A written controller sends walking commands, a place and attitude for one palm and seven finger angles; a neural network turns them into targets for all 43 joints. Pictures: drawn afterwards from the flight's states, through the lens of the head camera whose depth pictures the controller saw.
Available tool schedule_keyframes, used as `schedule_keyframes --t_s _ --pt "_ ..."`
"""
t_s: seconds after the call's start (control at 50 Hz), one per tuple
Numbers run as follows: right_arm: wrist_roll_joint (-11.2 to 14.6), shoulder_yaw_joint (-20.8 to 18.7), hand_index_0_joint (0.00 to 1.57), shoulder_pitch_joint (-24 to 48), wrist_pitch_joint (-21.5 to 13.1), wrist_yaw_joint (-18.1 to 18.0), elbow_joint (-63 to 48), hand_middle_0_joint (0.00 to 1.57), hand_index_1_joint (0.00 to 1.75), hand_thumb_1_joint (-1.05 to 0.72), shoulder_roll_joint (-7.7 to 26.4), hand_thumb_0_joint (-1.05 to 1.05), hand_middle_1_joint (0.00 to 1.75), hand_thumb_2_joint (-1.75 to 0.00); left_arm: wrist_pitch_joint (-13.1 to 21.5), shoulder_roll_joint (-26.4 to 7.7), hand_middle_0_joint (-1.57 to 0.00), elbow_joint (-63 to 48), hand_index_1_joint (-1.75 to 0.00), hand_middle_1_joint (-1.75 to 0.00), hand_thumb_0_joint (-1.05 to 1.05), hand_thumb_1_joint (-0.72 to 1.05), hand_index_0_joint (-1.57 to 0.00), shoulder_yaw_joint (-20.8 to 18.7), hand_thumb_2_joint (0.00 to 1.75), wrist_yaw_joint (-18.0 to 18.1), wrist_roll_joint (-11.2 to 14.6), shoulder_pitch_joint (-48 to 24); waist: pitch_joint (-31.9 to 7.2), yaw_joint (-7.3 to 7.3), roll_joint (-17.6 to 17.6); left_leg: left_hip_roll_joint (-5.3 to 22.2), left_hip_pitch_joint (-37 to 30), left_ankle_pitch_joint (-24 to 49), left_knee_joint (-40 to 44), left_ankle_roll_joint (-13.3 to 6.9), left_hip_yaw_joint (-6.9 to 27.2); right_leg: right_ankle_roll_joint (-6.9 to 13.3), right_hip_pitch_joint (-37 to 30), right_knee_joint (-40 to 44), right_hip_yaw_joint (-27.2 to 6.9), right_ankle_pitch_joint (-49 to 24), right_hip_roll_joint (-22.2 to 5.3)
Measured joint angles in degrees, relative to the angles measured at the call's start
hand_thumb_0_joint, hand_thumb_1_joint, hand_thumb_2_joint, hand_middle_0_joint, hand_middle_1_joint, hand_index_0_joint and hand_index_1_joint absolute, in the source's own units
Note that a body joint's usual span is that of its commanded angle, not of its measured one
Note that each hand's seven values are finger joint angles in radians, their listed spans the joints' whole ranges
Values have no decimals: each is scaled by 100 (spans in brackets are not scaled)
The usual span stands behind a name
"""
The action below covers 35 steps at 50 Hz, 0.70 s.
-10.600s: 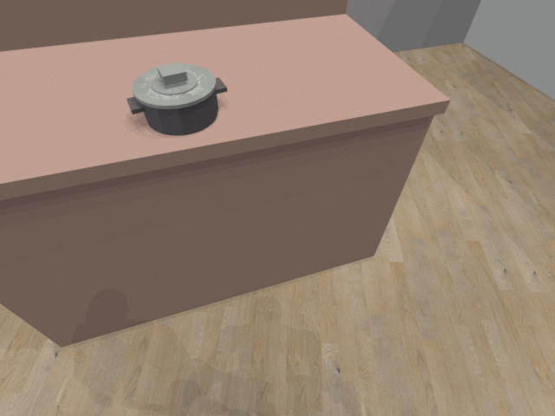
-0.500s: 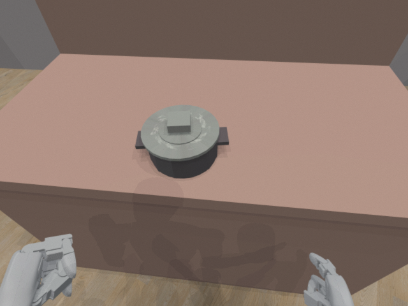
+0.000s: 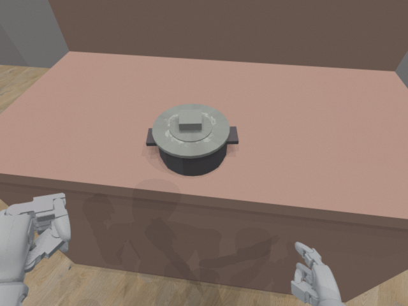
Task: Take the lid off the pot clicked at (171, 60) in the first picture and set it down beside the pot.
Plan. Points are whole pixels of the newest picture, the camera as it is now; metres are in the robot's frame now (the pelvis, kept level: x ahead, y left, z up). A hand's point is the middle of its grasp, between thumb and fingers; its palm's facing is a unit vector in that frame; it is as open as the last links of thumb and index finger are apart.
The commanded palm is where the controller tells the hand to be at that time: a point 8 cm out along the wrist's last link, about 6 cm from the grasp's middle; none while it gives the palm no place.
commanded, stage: reach forward and open the fingers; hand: left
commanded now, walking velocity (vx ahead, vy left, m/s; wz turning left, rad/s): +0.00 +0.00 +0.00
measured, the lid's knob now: (190, 119) +0.47 +0.10 +0.11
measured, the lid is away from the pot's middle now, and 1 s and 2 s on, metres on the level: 0.00 0.00 0.00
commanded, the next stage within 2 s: move the open hand above the knob in 1.20 s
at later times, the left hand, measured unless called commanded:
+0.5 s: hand (41, 229) +0.17 +0.27 +0.14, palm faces -0.14 -0.02 -0.99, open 3.3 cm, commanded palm +0.16 +0.26 +0.20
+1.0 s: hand (49, 187) +0.23 +0.27 +0.17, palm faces -0.10 +0.01 -1.00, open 9.0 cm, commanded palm +0.20 +0.26 +0.23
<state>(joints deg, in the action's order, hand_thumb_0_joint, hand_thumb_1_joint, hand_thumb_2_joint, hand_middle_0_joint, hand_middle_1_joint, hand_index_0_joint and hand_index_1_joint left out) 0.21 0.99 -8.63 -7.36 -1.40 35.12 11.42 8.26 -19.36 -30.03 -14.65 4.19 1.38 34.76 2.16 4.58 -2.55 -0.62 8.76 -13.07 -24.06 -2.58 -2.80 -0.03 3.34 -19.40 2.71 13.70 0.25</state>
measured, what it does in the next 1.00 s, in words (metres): shifts its weight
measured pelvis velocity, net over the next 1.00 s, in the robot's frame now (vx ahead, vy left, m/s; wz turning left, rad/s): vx -0.06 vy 0.01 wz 0.02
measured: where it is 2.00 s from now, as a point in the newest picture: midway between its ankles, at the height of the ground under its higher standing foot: outside the picture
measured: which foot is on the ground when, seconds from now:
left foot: down 0.00-1.00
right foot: down 0.00-1.00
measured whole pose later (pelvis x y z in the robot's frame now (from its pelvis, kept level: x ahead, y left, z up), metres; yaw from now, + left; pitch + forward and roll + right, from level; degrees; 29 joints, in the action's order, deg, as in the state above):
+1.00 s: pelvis -0.06 +0.01 +0.00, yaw +1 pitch -2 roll -1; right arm 3.1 1.4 -5.6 3.3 0.6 32.5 16.3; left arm 0.3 -43.9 -12.8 -5.0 -22.1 -39.6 -6.7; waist 4.3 4.9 -6.2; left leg -2.0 13.2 -7.1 -22.5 -3.8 -2.0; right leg -0.5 8.8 -21.3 3.7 10.0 -1.1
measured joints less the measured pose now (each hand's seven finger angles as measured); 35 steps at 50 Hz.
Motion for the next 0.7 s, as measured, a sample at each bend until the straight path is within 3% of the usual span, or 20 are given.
schedule_keyframes --t_s 0.12,0.16,0.24,0.3,0.36,0.42,0.54,0.62,0.7 --pt "14 -18 21 -46 11 24 68 20 30 -91 20 2 30 -90 101 -51 -130 -78 -150 -149 1 89 -130 -159 90 -5 36 -152 17 -31 -21 2 17 6 -16 -11 -24 -10 27 -21 -23 -12 -2" --pt "-43 16 20 -155 241 57 -105 20 30 -91 106 2 30 -90 -189 -377 -130 -212 -149 -149 1 89 -130 -99 91 101 -996 -252 -128 27 -7 -13 243 -14 -129 -16 -33 -13 304 -243 -25 59 -26" --pt "-38 -2 20 -139 812 228 -439 20 30 -91 333 2 30 -90 -776 -1019 -129 -605 -145 -145 1 85 -129 143 93 51 -2477 -318 -230 66 -138 -36 678 -78 -436 -32 -33 -22 792 -684 -17 215 -67" --pt "1 -22 20 -33 1237 274 -588 20 30 -91 456 2 30 -90 -1028 -1588 -127 -691 -139 -138 1 79 -128 206 97 -167 -3289 -239 -269 87 -290 -15 912 -124 -622 -44 -60 -19 1044 -889 -43 257 -56" --pt "98 -33 20 70 1493 252 -587 20 30 -91 530 2 30 -90 -1123 -2143 -125 -400 -131 -130 0 71 -126 229 101 -527 -3791 -448 -275 106 -414 -10 1042 -127 -728 -43 -22 -8 1158 -996 -4 279 -52" --pt "184 -37 20 115 1561 220 -513 20 30 -91 576 2 30 -90 -1195 -2466 -123 95 -122 -121 0 63 -123 305 107 -1003 -3987 -917 -280 101 -513 -29 1070 -77 -727 -39 65 -3 1148 -985 85 261 -64" --pt "274 -10 20 89 1364 122 -487 20 30 -91 607 2 30 -90 -1245 -2417 -117 503 -101 -101 0 45 -118 490 119 -1979 -3759 -1603 -264 17 -615 -79 918 85 -520 -44 188 -12 942 -759 210 135 -95" --pt "243 57 20 116 1239 26 -439 20 30 -91 585 2 30 -90 -931 -2660 -113 788 -88 -87 0 32 -113 629 127 -2485 -3847 -2209 -107 25 -515 -80 747 211 -349 -33 221 8 768 -599 242 28 -86" --pt "243 68 20 158 1146 40 -437 20 30 -91 555 2 30 -90 -661 -2773 -108 1046 -74 -73 0 20 -109 481 133 -2644 -3767 -2718 39 15 -430 -58 618 322 -201 -21 215 25 631 -417 233 -112 -57"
